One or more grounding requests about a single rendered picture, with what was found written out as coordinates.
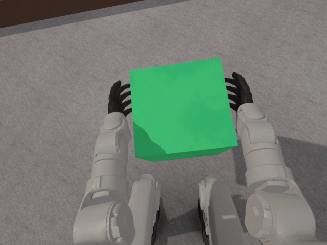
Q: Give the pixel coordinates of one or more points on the robot left forearm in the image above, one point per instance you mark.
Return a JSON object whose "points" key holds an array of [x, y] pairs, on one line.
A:
{"points": [[108, 178]]}

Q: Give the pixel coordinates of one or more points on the carton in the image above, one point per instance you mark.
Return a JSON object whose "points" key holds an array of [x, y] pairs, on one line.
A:
{"points": [[181, 111]]}

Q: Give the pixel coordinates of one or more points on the right robot foot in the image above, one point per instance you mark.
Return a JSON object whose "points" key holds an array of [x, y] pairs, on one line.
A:
{"points": [[204, 235]]}

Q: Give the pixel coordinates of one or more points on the robot right forearm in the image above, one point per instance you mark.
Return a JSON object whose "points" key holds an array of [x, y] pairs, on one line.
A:
{"points": [[266, 169]]}

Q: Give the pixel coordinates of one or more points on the robot right hand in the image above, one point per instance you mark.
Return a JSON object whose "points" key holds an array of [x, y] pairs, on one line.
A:
{"points": [[242, 91]]}

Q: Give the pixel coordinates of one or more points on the left robot thigh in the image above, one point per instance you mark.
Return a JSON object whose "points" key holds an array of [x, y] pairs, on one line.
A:
{"points": [[144, 201]]}

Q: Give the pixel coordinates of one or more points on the robot right upper arm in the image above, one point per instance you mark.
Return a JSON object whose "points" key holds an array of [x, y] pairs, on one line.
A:
{"points": [[280, 219]]}

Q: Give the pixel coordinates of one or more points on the robot left upper arm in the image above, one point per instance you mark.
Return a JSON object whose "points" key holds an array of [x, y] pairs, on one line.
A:
{"points": [[109, 223]]}

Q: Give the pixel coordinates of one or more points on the robot left hand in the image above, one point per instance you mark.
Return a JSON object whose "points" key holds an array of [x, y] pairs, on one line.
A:
{"points": [[115, 99]]}

